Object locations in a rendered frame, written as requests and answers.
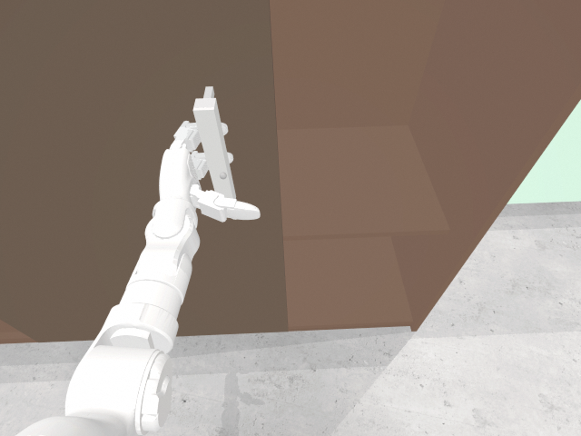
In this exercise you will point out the robot left upper arm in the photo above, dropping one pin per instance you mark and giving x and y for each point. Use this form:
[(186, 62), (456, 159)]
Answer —
[(118, 391)]

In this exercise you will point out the handle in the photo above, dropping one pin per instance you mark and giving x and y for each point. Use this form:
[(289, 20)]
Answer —
[(209, 125)]

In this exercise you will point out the robot left forearm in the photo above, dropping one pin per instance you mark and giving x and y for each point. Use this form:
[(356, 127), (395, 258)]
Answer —
[(146, 315)]

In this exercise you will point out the left robot hand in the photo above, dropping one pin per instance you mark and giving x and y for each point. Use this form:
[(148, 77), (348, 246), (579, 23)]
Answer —
[(180, 170)]

